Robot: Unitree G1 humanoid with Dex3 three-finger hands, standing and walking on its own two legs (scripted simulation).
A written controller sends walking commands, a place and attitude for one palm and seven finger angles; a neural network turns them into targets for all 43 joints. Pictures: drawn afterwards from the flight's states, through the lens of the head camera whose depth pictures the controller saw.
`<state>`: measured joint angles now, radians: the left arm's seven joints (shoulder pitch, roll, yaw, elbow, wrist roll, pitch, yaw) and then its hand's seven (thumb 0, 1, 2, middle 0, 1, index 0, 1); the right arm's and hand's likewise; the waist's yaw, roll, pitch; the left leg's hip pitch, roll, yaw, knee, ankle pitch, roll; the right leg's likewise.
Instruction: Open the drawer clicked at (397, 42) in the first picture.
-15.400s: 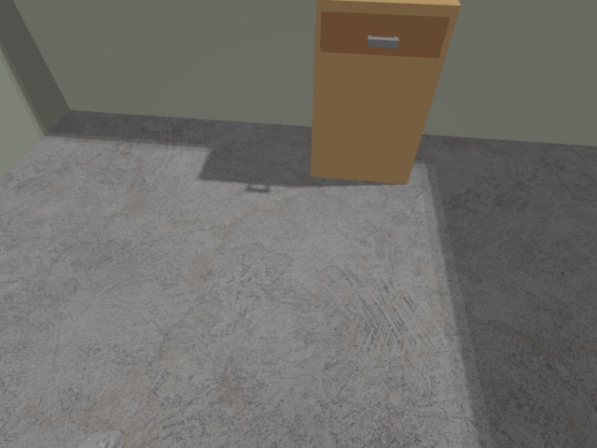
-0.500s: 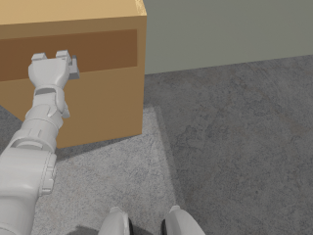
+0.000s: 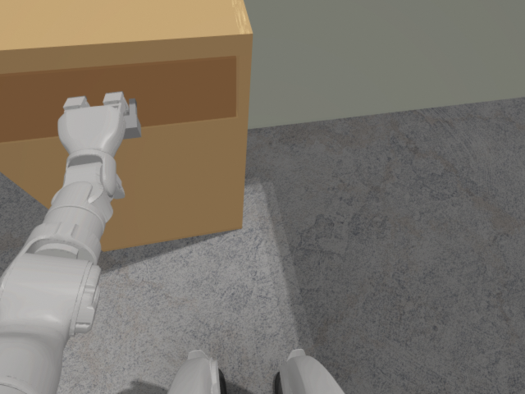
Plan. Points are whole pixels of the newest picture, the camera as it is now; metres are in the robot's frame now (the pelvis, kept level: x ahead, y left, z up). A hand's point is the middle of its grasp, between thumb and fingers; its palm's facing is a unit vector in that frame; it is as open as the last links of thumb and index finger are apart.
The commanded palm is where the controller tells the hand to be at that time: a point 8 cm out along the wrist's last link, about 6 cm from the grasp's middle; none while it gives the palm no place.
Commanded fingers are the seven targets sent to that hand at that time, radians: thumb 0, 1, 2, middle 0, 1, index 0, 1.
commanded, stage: close the thumb around the handle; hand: left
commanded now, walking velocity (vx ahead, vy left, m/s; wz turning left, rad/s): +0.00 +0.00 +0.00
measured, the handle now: (103, 118) +0.56 +0.22 +0.01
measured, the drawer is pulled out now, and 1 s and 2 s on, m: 0.00 0.04 0.15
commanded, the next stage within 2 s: pull the drawer open in 0.54 s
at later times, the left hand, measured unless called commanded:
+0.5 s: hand (108, 148) +0.51 +0.21 -0.01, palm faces -0.07 -0.03 -1.00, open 5.8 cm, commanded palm +0.50 +0.20 +0.05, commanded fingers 0.00 0.90 0.90 -0.40 -1.35 -0.40 -1.35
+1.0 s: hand (108, 169) +0.47 +0.21 -0.01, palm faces -0.05 -0.05 -1.00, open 5.8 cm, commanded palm +0.44 +0.19 +0.05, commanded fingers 0.00 0.90 0.90 -0.40 -1.35 -0.40 -1.35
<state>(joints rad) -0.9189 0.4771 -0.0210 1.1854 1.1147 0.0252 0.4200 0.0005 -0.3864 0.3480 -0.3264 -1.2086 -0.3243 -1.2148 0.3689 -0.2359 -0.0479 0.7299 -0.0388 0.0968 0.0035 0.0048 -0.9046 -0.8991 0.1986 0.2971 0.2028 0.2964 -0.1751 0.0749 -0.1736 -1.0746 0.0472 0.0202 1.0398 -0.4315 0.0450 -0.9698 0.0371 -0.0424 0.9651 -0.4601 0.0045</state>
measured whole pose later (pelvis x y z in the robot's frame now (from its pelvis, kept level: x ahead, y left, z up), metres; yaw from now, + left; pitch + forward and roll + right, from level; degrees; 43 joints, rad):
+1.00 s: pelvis +0.02 +0.00 +0.01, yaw +0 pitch +24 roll -3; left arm -0.68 0.39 -0.02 1.01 1.10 0.01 0.45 0.01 0.67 0.79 -0.37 -1.35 -0.41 -1.35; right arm 0.36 -0.23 -0.07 0.73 -0.03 0.12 0.02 0.01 -0.91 -0.90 0.20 0.30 0.20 0.30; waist -0.11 0.07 -0.19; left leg -0.94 0.05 0.05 0.96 -0.44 0.04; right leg -0.85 0.04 -0.01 0.90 -0.46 0.00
